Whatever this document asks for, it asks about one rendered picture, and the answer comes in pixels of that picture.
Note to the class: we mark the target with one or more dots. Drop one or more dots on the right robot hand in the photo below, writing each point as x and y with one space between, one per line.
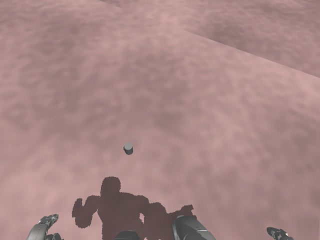
278 234

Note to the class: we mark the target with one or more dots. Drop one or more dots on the left robot hand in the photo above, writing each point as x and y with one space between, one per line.
40 230

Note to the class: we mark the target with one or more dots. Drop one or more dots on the tin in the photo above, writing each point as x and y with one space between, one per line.
128 148

